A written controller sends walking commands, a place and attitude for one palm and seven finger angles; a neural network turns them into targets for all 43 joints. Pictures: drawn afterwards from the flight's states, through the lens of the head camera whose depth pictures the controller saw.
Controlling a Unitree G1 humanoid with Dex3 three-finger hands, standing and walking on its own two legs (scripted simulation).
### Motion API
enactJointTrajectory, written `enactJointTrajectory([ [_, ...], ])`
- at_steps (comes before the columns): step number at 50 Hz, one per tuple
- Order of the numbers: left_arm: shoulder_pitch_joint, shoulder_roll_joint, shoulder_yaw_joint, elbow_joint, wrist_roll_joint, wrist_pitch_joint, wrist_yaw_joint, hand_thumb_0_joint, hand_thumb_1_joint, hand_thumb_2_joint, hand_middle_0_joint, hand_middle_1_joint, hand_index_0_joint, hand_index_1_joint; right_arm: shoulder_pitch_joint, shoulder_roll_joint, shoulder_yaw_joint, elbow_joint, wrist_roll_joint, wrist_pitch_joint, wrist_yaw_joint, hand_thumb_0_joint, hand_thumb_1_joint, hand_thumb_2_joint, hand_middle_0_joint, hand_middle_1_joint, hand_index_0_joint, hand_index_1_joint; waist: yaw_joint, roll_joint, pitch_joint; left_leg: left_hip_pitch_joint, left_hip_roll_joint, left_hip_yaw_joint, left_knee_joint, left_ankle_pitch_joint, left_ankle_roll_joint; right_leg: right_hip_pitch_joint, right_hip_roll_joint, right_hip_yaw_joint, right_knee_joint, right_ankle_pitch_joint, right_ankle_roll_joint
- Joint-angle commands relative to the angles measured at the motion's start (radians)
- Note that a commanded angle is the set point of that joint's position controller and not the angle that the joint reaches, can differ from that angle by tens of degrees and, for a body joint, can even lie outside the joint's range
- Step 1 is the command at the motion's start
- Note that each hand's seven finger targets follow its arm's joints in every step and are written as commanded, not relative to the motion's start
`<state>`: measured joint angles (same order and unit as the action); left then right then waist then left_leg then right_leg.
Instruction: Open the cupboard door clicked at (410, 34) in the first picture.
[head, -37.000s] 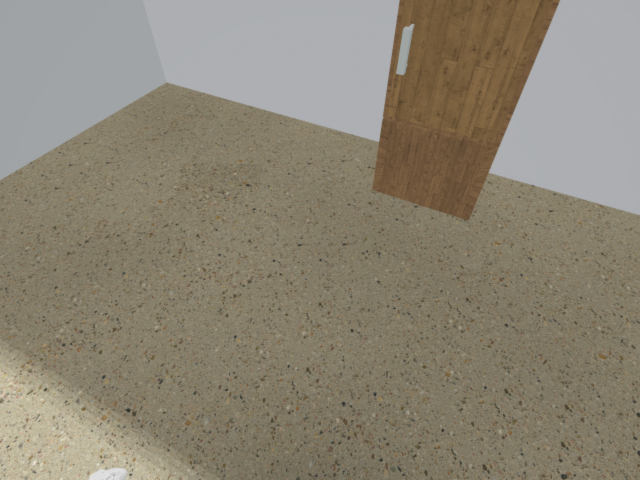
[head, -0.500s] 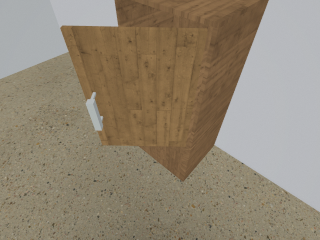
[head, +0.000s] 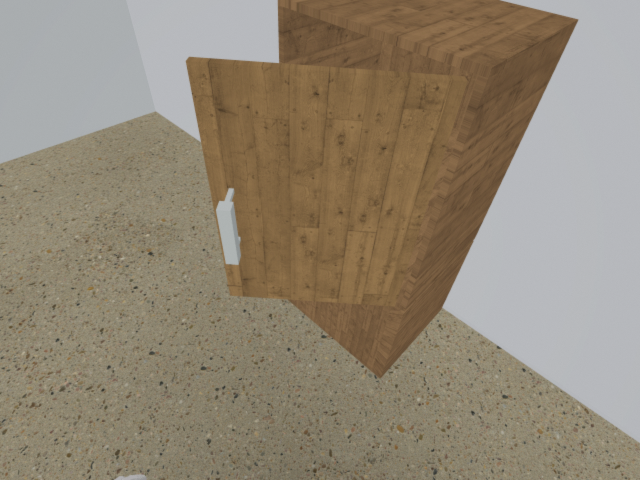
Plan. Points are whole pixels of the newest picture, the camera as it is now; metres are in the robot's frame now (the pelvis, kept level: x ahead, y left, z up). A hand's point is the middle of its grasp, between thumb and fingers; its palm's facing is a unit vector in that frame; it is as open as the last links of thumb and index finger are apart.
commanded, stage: look again from close up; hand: left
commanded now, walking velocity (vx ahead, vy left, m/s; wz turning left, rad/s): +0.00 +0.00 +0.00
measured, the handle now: (231, 226) +0.59 +0.22 -0.07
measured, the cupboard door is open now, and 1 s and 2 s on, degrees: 41 41 41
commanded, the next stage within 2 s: shuffle to correct the standing spot in 0.04 s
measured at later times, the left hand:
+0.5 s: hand out of the picture -0.04 +0.17 -0.18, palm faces +0.00 -0.99 -0.14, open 7.4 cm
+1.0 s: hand out of the picture +0.02 +0.16 -0.18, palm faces +0.03 -0.98 -0.20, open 7.3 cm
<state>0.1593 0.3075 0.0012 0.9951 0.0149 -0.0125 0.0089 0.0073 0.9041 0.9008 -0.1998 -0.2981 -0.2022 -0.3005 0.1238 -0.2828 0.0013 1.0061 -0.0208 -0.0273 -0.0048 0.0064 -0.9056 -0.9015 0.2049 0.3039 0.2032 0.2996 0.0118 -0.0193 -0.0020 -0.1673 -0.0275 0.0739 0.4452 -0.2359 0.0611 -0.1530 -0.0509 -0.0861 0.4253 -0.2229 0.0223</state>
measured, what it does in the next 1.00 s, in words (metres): stands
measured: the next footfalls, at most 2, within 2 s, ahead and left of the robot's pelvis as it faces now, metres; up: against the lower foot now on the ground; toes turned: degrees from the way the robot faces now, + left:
none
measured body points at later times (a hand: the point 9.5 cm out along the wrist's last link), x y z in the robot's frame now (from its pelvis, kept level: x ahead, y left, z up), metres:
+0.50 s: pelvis +0.02 +0.01 +0.00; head +0.01 +0.02 +0.45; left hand -0.04 +0.23 -0.17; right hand -0.01 -0.22 -0.16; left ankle +0.01 +0.08 -0.74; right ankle +0.01 -0.13 -0.74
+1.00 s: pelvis +0.01 -0.01 -0.01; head +0.01 -0.01 +0.44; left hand +0.02 +0.21 -0.17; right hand +0.02 -0.24 -0.16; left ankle +0.01 +0.08 -0.74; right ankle +0.00 -0.13 -0.74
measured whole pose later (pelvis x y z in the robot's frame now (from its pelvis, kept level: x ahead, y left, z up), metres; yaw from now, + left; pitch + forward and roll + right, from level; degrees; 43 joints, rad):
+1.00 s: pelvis +0.01 -0.01 -0.01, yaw -2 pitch -3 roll +0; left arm 0.30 0.14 0.01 1.06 0.02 0.00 0.06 0.02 0.92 0.90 -0.20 -0.30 -0.20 -0.30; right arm 0.24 -0.15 -0.03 1.10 -0.01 0.02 -0.04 0.02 -0.93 -0.90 0.20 0.30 0.20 0.30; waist 0.01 -0.01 0.04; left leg -0.18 -0.01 0.10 0.50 -0.28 0.04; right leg -0.19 -0.03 -0.05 0.51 -0.27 0.01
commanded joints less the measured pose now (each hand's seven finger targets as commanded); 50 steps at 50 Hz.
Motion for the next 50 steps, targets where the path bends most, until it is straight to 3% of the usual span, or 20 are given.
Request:
enactJointTrajectory([
  [1,-0.004,0.156,0.036,-0.045,0.006,-0.009,0.005,0.0,0.9,0.9,-0.2,-0.3,-0.2,-0.3,-0.035,-0.212,-0.045,-0.058,0.0,-0.023,-0.01,0.0,-0.9,-0.9,0.2,0.3,0.2,0.3,0.001,0.039,-0.019,-0.016,0.159,-0.159,-0.143,0.202,-0.011,0.023,-0.079,0.082,-0.061,0.095,-0.042],
  [7,0.014,0.156,0.03,-0.02,0.008,-0.004,0.005,0.0,0.9,0.9,-0.2,-0.3,-0.2,-0.3,-0.042,-0.215,-0.043,-0.039,0.004,-0.02,-0.009,0.0,-0.9,-0.9,0.2,0.3,0.2,0.3,0.001,0.031,0.009,-0.022,0.158,-0.172,-0.191,0.113,-0.015,0.015,-0.083,0.083,-0.082,0.07,-0.033],
  [10,0.099,0.029,0.0,0.031,0.009,0.015,0.01,0.0,0.9,0.9,-0.2,-0.3,-0.2,-0.3,0.03,-0.097,-0.015,0.005,0.0,0.002,-0.005,0.0,-0.9,-0.9,0.2,0.3,0.2,0.3,-0.004,0.034,0.018,-0.043,0.159,-0.172,-0.233,-0.104,-0.032,0.019,-0.068,0.062,-0.076,-0.008,-0.011],
  [12,0.127,0.02,-0.001,0.042,0.014,0.024,0.009,0.0,0.9,0.9,-0.2,-0.3,-0.2,-0.3,0.049,-0.11,-0.02,0.019,0.0,0.013,-0.006,0.0,-0.9,-0.9,0.2,0.3,0.2,0.3,-0.006,0.056,0.073,-0.075,0.174,-0.203,-0.283,-0.28,-0.029,-0.022,-0.048,0.045,-0.039,-0.084,-0.012],
  [14,0.152,0.011,-0.001,0.048,0.019,0.025,0.006,0.0,0.9,0.9,-0.2,-0.3,-0.2,-0.3,0.065,-0.12,-0.027,0.028,0.002,0.017,-0.009,0.0,-0.9,-0.9,0.2,0.3,0.2,0.3,-0.007,0.079,0.105,-0.08,0.196,-0.229,-0.305,-0.344,-0.013,-0.06,-0.031,0.032,-0.002,-0.099,-0.015],
  [18,0.206,-0.025,-0.001,0.065,0.016,0.014,0.003,0.0,0.9,0.9,-0.2,-0.3,-0.2,-0.3,0.124,-0.094,-0.033,0.054,0.006,0.008,-0.018,0.0,-0.9,-0.9,0.2,0.3,0.2,0.3,-0.009,0.065,0.109,-0.033,0.213,-0.227,-0.262,-0.249,0.014,-0.088,-0.026,0.024,0.019,-0.075,-0.026],
  [23,0.266,-0.073,0.009,0.083,0.015,0.013,0.003,0.0,0.9,0.9,-0.2,-0.3,-0.2,-0.3,0.197,-0.055,-0.044,0.084,0.008,0.002,-0.032,0.0,-0.9,-0.9,0.2,0.3,0.2,0.3,-0.01,0.076,0.156,-0.048,0.231,-0.232,-0.242,-0.237,0.035,-0.112,-0.015,0.016,0.054,-0.078,-0.04],
  [25,0.286,-0.084,0.015,0.084,0.015,0.008,0.003,0.0,0.9,0.9,-0.2,-0.3,-0.2,-0.3,0.227,-0.032,-0.049,0.095,0.01,-0.002,-0.037,0.0,-0.9,-0.9,0.2,0.3,0.2,0.3,-0.008,0.042,0.139,-0.045,0.229,-0.221,-0.2,-0.18,0.044,-0.095,-0.014,0.023,0.044,-0.06,-0.048],
  [26,0.303,-0.101,0.017,0.089,0.014,0.005,0.005,0.0,0.9,0.9,-0.2,-0.3,-0.2,-0.3,0.231,-0.02,-0.046,0.098,0.01,-0.004,-0.038,0.0,-0.9,-0.9,0.2,0.3,0.2,0.3,0.0,0.038,0.133,-0.063,0.215,-0.187,-0.164,-0.119,0.037,-0.067,-0.025,0.035,0.029,-0.03,-0.05],
  [28,0.353,-0.112,0.019,0.11,0.008,-0.004,0.018,0.0,0.9,0.9,-0.2,-0.3,-0.2,-0.3,0.237,0.029,-0.034,0.104,0.015,-0.01,-0.041,0.0,-0.9,-0.9,0.2,0.3,0.2,0.3,0.011,-0.008,0.092,-0.078,0.15,-0.096,-0.055,0.073,0.009,0.019,-0.061,0.085,0.005,0.127,-0.061],
  [30,0.376,-0.097,0.022,0.127,0.003,-0.013,0.032,0.0,0.9,0.9,-0.2,-0.3,-0.2,-0.3,0.246,0.072,-0.024,0.113,0.017,-0.01,-0.042,0.0,-0.9,-0.9,0.2,0.3,0.2,0.3,0.007,-0.084,0.081,-0.106,0.1,-0.034,0.02,0.125,-0.022,0.073,-0.108,0.131,-0.002,0.358,-0.079],
  [31,0.378,-0.1,0.019,0.13,0.0,-0.018,0.038,0.0,0.9,0.9,-0.2,-0.3,-0.2,-0.3,0.255,0.086,-0.019,0.12,0.017,-0.008,-0.043,0.0,-0.9,-0.9,0.2,0.3,0.2,0.3,-0.001,-0.073,0.061,-0.088,0.098,-0.027,0.019,0.136,-0.034,0.077,-0.13,0.141,0.007,0.476,-0.085],
  [33,0.351,-0.111,0.013,0.126,-0.005,-0.023,0.046,0.0,0.9,0.9,-0.2,-0.3,-0.2,-0.3,0.276,0.097,-0.018,0.138,0.019,-0.004,-0.047,0.0,-0.9,-0.9,0.2,0.3,0.2,0.3,-0.013,-0.017,0.036,-0.016,0.114,-0.044,-0.014,0.28,-0.042,0.066,-0.122,0.117,0.029,0.629,-0.074],
  [35,0.343,-0.106,0.015,0.113,-0.006,-0.019,0.056,0.0,0.9,0.9,-0.2,-0.3,-0.2,-0.3,0.279,0.096,-0.024,0.143,0.022,0.0,-0.053,0.0,-0.9,-0.9,0.2,0.3,0.2,0.3,-0.006,0.023,0.026,0.012,0.123,-0.046,0.0,0.404,-0.043,0.069,-0.117,0.112,0.036,0.663,-0.061],
  [37,0.336,-0.093,0.023,0.1,-0.005,-0.014,0.062,0.0,0.9,0.9,-0.2,-0.3,-0.2,-0.3,0.277,0.096,-0.032,0.128,0.022,0.01,-0.054,0.0,-0.9,-0.9,0.2,0.3,0.2,0.3,-0.005,0.002,0.018,0.001,0.123,-0.044,0.019,0.4,-0.049,0.069,-0.13,0.123,0.059,0.7,-0.067],
  [41,0.298,-0.088,0.034,0.064,0.0,-0.002,0.064,0.0,0.9,0.9,-0.2,-0.3,-0.2,-0.3,0.244,0.088,-0.047,0.094,0.016,0.026,-0.049,0.0,-0.9,-0.9,0.2,0.3,0.2,0.3,-0.004,-0.009,0.011,-0.003,0.125,-0.041,0.051,0.344,-0.05,0.022,-0.144,0.147,0.063,0.598,-0.083],
  [44,0.247,-0.089,0.03,0.053,0.001,0.005,0.058,0.0,0.9,0.9,-0.2,-0.3,-0.2,-0.3,0.219,0.089,-0.046,0.085,0.014,0.035,-0.042,0.0,-0.9,-0.9,0.2,0.3,0.2,0.3,-0.009,-0.03,0.059,-0.01,0.125,-0.052,0.024,0.222,-0.049,-0.052,-0.136,0.164,0.023,0.387,-0.089],
  [50,0.195,-0.084,0.022,0.03,0.007,0.014,0.045,0.0,0.9,0.9,-0.2,-0.3,-0.2,-0.3,0.182,0.059,-0.041,0.06,0.011,0.03,-0.025,0.0,-0.9,-0.9,0.2,0.3,0.2,0.3,-0.002,0.018,0.112,-0.068,0.143,-0.106,-0.097,0.048,-0.026,-0.089,-0.067,0.137,-0.047,0.035,-0.047],
])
